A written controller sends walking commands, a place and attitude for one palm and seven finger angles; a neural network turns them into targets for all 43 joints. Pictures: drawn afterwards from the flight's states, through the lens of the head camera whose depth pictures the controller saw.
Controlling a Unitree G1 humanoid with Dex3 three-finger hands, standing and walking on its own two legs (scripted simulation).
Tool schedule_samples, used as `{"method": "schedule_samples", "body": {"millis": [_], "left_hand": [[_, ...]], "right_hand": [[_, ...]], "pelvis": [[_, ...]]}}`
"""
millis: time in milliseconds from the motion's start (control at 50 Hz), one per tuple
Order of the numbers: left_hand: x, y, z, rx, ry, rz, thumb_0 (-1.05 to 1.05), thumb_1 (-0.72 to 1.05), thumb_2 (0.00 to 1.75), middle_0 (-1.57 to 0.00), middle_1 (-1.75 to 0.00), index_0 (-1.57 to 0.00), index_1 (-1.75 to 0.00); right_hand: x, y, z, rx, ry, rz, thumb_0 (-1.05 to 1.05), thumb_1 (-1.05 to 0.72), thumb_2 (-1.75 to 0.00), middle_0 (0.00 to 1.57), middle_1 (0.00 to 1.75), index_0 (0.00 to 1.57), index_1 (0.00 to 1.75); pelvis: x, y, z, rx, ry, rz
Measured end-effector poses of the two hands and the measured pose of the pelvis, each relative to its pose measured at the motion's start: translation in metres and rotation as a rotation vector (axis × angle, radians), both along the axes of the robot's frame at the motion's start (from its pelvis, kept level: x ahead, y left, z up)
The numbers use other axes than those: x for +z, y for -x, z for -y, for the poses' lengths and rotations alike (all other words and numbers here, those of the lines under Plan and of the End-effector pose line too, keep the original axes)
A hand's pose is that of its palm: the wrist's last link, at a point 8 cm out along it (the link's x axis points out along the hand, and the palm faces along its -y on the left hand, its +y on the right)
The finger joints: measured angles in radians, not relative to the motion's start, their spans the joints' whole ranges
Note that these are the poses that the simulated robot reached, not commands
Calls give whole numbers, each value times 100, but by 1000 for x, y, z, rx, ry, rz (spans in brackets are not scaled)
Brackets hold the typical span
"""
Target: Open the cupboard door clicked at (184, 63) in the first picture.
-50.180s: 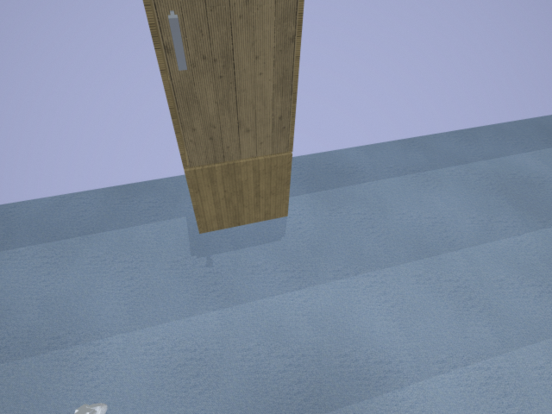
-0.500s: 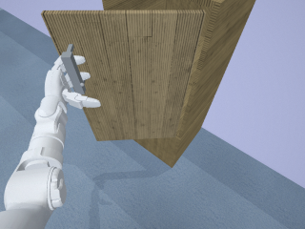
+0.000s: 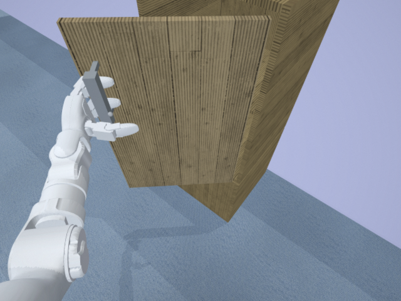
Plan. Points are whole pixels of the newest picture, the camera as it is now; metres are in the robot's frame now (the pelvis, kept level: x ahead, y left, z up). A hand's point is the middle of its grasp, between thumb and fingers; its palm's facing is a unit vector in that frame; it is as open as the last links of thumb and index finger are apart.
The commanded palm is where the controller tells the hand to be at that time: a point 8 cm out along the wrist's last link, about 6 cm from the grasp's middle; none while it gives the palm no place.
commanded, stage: close the thumb around the handle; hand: left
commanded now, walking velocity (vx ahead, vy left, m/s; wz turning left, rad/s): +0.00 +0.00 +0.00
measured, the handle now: (102, 95) +0.50 +0.21 +0.13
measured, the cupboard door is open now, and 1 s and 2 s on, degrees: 42 53 82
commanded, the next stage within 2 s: pull the door open along its arc in 0.46 s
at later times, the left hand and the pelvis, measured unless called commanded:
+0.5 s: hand (110, 111) +0.46 +0.19 +0.13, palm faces +0.07 -1.00 +0.00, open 5.7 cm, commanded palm +0.43 +0.23 +0.13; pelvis +0.00 +0.00 +0.00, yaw +1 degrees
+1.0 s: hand (110, 136) +0.39 +0.17 +0.12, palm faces +0.02 -1.00 +0.02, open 6.0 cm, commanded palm +0.33 +0.22 +0.13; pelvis +0.02 +0.00 +0.01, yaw -2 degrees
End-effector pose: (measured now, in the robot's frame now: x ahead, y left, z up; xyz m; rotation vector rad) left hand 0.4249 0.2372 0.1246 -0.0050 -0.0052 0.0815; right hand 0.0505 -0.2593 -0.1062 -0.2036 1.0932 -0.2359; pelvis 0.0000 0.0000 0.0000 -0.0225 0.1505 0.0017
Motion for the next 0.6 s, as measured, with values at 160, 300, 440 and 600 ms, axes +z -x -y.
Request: {"method": "schedule_samples", "body": {"millis": [160,300,440,600], "left_hand": [[0,1,0,3,-1,-3,-1,16,58,-31,-127,-31,-127],[1,-2,-2,-3,-4,-9,0,54,74,-35,-131,-35,-131],[1,-6,-1,-5,-3,-11,1,73,83,-36,-134,-37,-134],[1,-10,-3,-14,2,-10,1,72,83,-36,-135,-37,-135]], "right_hand": [[0,-4,2,9,2,7,1,-90,-90,21,30,20,30],[-1,-4,3,19,7,1,0,-90,-90,21,30,20,30],[-2,0,4,21,11,-16,0,-90,-90,21,30,20,30],[-2,8,6,1,14,-35,0,-90,-90,21,30,20,30]], "pelvis": [[0,1,2,4,-1,2],[-1,3,3,10,-1,-3],[-2,4,4,13,0,-12],[-2,3,4,5,0,-20]]}}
